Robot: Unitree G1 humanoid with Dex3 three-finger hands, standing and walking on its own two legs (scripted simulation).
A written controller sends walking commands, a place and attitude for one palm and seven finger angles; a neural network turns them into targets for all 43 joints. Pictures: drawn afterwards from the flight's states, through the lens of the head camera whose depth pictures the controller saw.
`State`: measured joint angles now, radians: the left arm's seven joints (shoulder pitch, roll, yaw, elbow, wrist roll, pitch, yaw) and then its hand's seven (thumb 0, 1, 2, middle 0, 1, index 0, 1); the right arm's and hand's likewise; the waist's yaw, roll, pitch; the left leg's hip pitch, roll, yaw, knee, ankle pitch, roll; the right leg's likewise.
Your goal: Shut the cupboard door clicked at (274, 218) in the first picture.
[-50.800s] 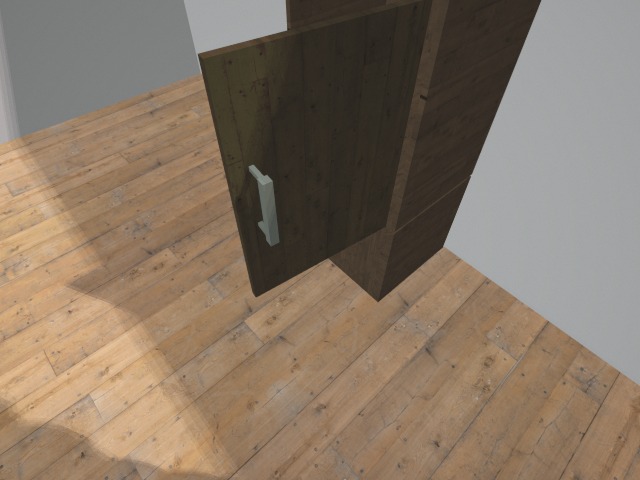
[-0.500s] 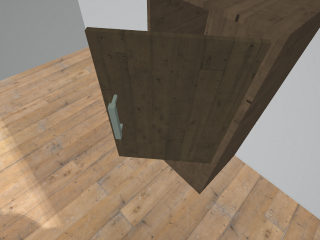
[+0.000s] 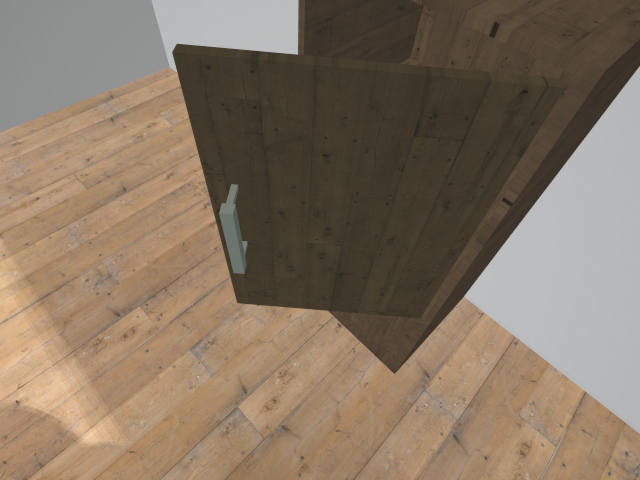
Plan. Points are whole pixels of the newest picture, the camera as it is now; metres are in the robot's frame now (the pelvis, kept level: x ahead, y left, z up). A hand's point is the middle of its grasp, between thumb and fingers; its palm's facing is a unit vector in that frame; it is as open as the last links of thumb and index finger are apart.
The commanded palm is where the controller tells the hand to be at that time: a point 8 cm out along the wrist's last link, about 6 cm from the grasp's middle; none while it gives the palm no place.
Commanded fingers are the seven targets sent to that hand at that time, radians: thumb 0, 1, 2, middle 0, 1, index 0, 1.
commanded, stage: come to a stop and stand still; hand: left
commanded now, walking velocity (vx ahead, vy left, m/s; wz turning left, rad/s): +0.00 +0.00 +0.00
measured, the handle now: (236, 231) +0.47 +0.16 -0.03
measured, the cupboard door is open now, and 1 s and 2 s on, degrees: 42 42 42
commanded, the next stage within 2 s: look again from close up in 0.52 s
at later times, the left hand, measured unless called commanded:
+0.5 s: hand out of the picture +0.01 +0.16 -0.17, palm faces -0.04 -0.97 -0.25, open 7.4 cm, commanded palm none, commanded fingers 0.00 0.90 0.90 -0.20 -0.30 -0.20 -0.30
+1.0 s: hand out of the picture +0.04 +0.19 -0.17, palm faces -0.05 -0.96 -0.27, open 7.4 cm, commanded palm none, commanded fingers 0.00 0.90 0.90 -0.20 -0.30 -0.20 -0.30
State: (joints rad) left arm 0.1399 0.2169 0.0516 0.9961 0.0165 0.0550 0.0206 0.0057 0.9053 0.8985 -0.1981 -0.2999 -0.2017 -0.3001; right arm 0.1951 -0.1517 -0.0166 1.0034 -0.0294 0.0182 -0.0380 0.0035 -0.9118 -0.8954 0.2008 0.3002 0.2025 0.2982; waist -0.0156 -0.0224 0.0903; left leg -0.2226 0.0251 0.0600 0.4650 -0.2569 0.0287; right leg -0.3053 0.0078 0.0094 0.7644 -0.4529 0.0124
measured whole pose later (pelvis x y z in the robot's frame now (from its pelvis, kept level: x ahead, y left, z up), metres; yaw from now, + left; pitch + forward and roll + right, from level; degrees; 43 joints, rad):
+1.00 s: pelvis -0.01 -0.02 +0.00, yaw -1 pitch +0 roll +1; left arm 0.19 0.27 -0.01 1.09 0.02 -0.02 0.01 0.01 0.90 0.90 -0.20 -0.30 -0.20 -0.30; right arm 0.15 -0.24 0.01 1.11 -0.02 -0.02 -0.01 0.01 -0.91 -0.90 0.20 0.30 0.20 0.30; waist 0.00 -0.02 0.04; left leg -0.19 0.03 0.08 0.42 -0.22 -0.01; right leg -0.16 0.00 0.01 0.45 -0.29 -0.01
